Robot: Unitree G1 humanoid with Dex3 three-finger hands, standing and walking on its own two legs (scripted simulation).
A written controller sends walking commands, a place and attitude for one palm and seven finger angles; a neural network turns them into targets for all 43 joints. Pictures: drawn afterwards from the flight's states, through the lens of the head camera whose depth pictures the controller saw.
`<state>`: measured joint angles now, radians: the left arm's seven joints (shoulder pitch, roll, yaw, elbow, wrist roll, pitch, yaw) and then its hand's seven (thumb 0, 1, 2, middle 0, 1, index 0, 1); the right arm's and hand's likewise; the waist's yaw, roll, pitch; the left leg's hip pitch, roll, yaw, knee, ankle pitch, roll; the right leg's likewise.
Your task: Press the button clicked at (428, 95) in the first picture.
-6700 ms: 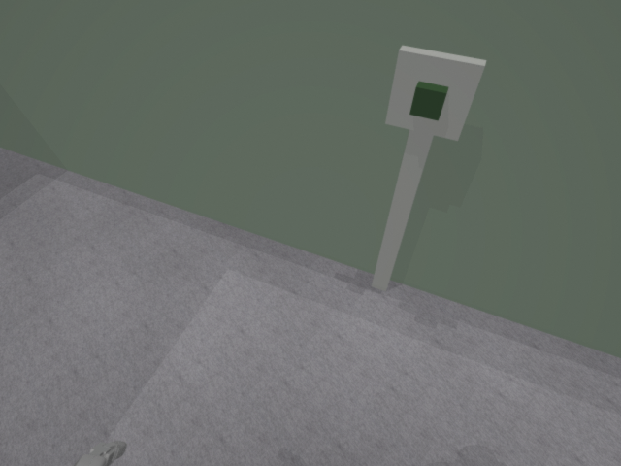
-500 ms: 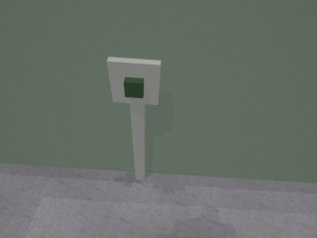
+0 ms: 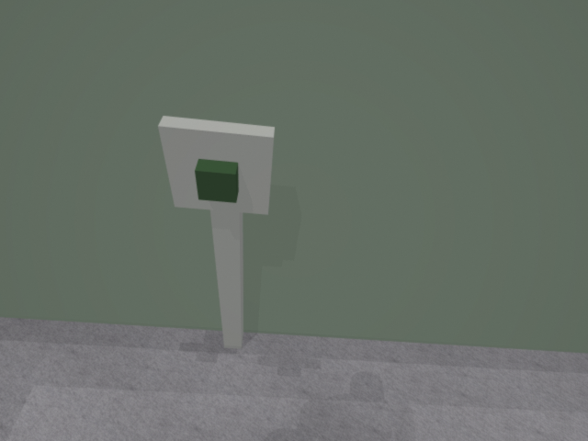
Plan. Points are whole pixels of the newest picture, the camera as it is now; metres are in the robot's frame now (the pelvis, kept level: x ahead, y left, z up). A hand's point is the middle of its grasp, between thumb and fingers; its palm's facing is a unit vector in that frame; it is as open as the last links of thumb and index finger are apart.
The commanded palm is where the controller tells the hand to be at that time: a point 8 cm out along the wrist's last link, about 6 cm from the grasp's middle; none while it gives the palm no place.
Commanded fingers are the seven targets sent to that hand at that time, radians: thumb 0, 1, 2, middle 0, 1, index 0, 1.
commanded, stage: shuffle to correct the standing spot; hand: left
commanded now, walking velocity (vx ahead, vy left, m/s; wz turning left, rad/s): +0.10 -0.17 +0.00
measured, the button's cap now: (218, 180) +0.51 +0.17 +0.06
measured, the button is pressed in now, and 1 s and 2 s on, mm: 0 0 0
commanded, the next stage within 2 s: come to a stop and stand still in 0.02 s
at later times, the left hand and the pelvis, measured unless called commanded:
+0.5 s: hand out of the picture +0.14 +0.10 -0.17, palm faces +0.06 -0.98 -0.18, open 7.3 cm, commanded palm none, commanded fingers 0.00 0.90 0.90 -0.20 -0.30 -0.20 -0.30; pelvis +0.03 -0.07 -0.01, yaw +3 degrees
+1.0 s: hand out of the picture -0.08 +0.16 -0.17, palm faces +0.10 -0.98 -0.14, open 7.4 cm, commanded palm none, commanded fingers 0.00 0.90 0.90 -0.20 -0.30 -0.20 -0.30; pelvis -0.01 -0.01 +0.01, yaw +3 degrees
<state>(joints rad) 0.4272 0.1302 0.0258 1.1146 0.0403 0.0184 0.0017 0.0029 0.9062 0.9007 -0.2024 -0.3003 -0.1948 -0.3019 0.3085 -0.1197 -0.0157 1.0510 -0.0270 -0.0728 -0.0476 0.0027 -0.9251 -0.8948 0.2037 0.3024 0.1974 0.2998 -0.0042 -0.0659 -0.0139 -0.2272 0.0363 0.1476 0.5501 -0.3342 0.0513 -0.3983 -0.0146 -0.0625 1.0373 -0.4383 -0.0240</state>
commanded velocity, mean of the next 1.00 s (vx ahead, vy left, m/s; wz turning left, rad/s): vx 0.01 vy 0.00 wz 0.00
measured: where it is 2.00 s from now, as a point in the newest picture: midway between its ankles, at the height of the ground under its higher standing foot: outside the picture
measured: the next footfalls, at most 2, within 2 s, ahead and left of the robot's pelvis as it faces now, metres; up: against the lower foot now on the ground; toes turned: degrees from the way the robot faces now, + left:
right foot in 0.28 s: +0.17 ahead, -0.20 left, +0.00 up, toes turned -6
left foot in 0.64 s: +0.05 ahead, +0.04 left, +0.00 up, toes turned +5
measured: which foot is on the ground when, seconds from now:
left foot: down 0.00-0.28, up 0.30-0.62, down 0.64-1.00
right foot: up 0.00-0.26, down 0.28-0.64, up 0.66-1.00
